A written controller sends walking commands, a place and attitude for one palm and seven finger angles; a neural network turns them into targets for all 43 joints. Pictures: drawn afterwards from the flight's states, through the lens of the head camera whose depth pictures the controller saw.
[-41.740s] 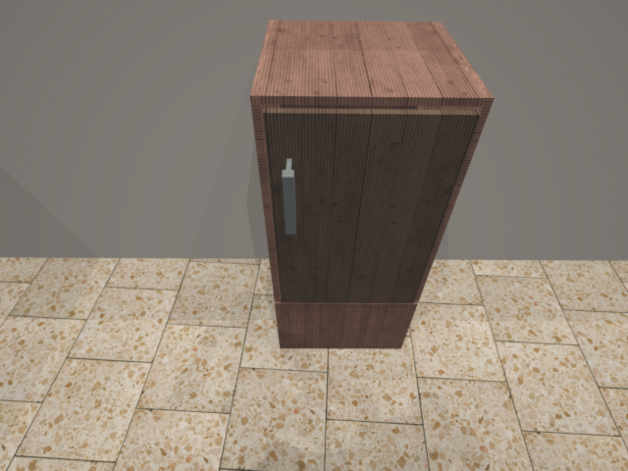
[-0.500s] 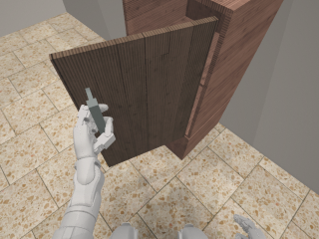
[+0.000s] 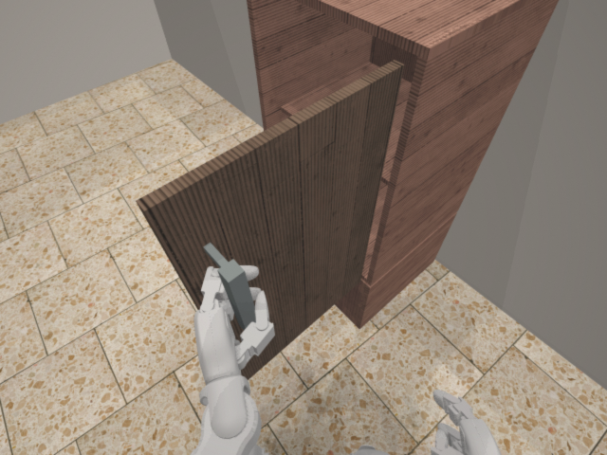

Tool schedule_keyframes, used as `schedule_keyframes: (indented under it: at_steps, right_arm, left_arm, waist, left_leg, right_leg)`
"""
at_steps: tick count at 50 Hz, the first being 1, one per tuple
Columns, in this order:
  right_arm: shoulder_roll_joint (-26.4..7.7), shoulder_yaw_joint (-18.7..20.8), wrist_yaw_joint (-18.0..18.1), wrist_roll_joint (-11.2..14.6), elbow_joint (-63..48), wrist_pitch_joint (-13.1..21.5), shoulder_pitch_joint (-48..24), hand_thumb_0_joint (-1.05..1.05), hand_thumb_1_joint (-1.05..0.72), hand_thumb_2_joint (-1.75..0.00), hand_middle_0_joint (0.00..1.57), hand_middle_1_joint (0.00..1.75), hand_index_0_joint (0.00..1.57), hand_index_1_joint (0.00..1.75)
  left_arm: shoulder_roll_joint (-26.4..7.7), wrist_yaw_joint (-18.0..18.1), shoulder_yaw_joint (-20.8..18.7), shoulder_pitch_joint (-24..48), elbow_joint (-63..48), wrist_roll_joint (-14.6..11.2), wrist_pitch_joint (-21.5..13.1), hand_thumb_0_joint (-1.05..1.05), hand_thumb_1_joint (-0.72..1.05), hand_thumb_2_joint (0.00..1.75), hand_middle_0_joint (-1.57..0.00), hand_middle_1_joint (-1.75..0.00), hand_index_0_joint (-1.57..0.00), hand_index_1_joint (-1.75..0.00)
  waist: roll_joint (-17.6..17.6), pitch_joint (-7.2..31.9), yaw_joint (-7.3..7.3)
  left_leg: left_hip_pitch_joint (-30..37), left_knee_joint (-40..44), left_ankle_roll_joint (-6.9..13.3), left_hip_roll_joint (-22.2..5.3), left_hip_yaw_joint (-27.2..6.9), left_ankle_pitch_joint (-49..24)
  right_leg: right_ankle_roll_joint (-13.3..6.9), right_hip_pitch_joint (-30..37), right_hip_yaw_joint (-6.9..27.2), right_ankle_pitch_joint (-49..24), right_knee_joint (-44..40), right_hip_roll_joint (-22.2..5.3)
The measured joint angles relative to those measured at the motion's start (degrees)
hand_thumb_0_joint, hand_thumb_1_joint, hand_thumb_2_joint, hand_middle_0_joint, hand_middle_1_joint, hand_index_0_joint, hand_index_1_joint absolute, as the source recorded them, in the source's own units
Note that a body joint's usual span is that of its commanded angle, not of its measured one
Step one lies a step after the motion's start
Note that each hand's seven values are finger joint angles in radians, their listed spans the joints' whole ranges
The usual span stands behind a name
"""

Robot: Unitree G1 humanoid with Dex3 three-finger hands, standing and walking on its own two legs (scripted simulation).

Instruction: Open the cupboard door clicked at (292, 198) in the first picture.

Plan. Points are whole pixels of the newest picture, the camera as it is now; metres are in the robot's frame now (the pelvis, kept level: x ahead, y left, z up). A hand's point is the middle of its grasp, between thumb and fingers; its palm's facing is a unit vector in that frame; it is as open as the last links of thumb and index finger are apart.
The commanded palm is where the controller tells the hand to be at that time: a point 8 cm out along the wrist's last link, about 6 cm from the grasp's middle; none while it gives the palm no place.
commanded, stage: open thumb and fingers to let go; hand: left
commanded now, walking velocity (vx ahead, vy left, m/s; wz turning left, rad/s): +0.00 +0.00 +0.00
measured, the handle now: (232, 290) +0.32 +0.11 +0.04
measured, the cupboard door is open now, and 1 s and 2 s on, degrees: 91 89 92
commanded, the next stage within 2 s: slide the hand sideways off the handle in 0.88 s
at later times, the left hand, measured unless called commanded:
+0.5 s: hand (261, 315) +0.29 +0.07 +0.04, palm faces +0.34 -0.94 -0.02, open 11.0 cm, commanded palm +0.25 +0.11 +0.04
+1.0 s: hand (256, 316) +0.29 +0.07 +0.04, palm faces +0.28 -0.96 -0.02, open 14.7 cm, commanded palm +0.24 +0.11 +0.04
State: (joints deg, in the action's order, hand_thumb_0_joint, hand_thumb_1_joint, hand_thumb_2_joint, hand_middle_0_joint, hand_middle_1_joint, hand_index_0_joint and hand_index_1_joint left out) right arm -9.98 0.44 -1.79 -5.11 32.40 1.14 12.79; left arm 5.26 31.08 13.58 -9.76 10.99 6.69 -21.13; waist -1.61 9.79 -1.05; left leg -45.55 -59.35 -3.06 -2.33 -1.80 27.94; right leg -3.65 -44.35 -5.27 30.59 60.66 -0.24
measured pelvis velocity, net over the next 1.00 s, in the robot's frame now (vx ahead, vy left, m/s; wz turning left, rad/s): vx -0.02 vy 0.02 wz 0.00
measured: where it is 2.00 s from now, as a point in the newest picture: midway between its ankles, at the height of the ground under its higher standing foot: outside the picture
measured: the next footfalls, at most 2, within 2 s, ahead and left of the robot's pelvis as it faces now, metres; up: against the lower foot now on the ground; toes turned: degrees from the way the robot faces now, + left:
none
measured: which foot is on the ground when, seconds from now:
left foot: down 0.00-1.00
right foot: down 0.00-1.00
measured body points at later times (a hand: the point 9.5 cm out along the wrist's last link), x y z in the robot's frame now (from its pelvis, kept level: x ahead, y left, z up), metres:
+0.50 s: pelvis -0.01 +0.00 +0.00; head +0.04 -0.02 +0.44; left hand +0.27 +0.12 +0.04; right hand +0.16 -0.22 -0.11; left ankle +0.01 +0.16 -0.67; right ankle -0.01 -0.08 -0.67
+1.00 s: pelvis -0.02 +0.02 -0.01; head +0.03 +0.01 +0.44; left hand +0.27 +0.12 +0.04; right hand +0.16 -0.19 -0.11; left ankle +0.01 +0.16 -0.67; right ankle -0.01 -0.08 -0.67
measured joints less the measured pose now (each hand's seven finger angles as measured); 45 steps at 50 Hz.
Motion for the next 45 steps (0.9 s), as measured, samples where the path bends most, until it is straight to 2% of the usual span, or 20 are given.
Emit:
schedule_keyframes:
  at_steps: [4,10,14,18,29,33,39,45]
  right_arm:
    - [-0.22,-0.1,0.36,0.05,0.41,1.25,-0.46,0.01,-0.91,-0.9,0.2,0.3,0.2,0.3]
    - [-0.52,0.09,1.08,-0.12,1.6,1.82,-2.26,0.01,-0.91,-0.9,0.2,0.3,0.2,0.3]
    - [-0.42,0.21,1.07,-0.02,1.56,1.79,-2.55,0.01,-0.91,-0.9,0.2,0.3,0.2,0.3]
    - [-0.41,0.18,1.07,0.11,1.38,1.51,-2.31,0.01,-0.91,-0.9,0.2,0.3,0.2,0.3]
    - [-0.49,0.52,0.98,0.07,1.56,1.01,-1.27,0.01,-0.91,-0.9,0.2,0.3,0.2,0.3]
    - [-0.28,0.37,0.88,0.06,1.53,1.01,-1.02,0.01,-0.91,-0.9,0.2,0.3,0.2,0.3]
    - [0.12,-0.01,0.58,0.07,1.11,1.1,-0.97,0.01,-0.91,-0.9,0.2,0.3,0.2,0.3]
    - [0.28,-0.32,0.24,0.1,0.89,1.3,-1.5,0.01,-0.91,-0.9,0.21,0.3,0.2,0.3]
  left_arm:
    - [-0.51,0.77,1.4,-0.77,-0.89,0.0,0.68,0.01,0.67,0.75,-0.33,-1.32,-0.36,-1.34]
    - [0.63,2.02,-1.36,4.48,3.05,-0.45,1.09,0.01,0.63,0.77,-0.36,-1.32,-0.37,-1.34]
    - [0.94,1.44,-2.47,5.97,3.88,-1.06,1.17,0.01,0.54,0.74,-0.36,-1.31,-0.37,-1.32]
    - [0.99,0.7,-2.7,6.2,4.26,-1.27,0.73,0.01,0.36,0.66,-0.36,-1.29,-0.37,-1.3]
    - [0.97,1.37,-2.01,7.27,5.29,-0.62,0.2,0.0,-0.27,0.4,-0.31,-1.21,-0.34,-1.21]
    - [0.91,1.65,-1.49,7.57,5.46,-0.46,0.54,0.0,-0.39,0.35,-0.29,-1.12,-0.32,-1.12]
    - [0.76,1.89,-0.49,7.65,5.23,-0.38,1.61,-0.01,-0.47,0.31,-0.26,-0.9,-0.28,-0.89]
    - [0.55,1.51,0.68,7.66,4.66,-0.54,2.5,-0.01,-0.49,0.3,-0.34,-0.72,-0.34,-0.74]
  waist:
    - [-0.28,0.04,-0.2]
    - [-0.28,-0.09,0.47]
    - [-0.13,-0.11,0.76]
    - [-0.04,-0.3,0.75]
    - [-0.09,-0.34,0.58]
    - [-0.07,-0.34,0.49]
    - [-0.2,-0.24,0.48]
    - [-0.38,-0.27,0.72]
  left_leg:
    - [-0.16,-0.31,-0.21,0.06,-0.53,-0.02]
    - [-1.71,-1.26,-0.23,0.45,-1.15,-0.33]
    - [-2.08,-1.11,-0.24,0.58,-1.18,-0.71]
    - [-1.96,-0.75,-0.06,0.66,-1.12,-0.99]
    - [-2.43,-1.51,0.05,0.63,-0.5,-0.61]
    - [-2.36,-1.81,0.39,0.62,-0.21,-0.38]
    - [-2.33,-2.23,0.92,0.57,0.17,-0.09]
    - [-2.63,-2.9,1.37,0.67,0.23,0.13]
  right_leg:
    - [-0.41,-0.06,-0.52,0.31,0.53,-0.03]
    - [-0.78,-1.53,-1.1,0.53,1.93,-0.41]
    - [-0.83,-1.99,-1.11,0.33,2.03,-0.53]
    - [-0.76,-1.88,-1.05,0.03,1.67,-0.59]
    - [0.01,-2.24,-0.36,-0.27,1.69,-0.59]
    - [0.4,-2.09,-0.06,-0.38,1.59,-0.57]
    - [0.91,-1.93,0.34,-0.6,1.4,-0.52]
    - [1.34,-1.95,0.42,-0.71,1.5,-0.62]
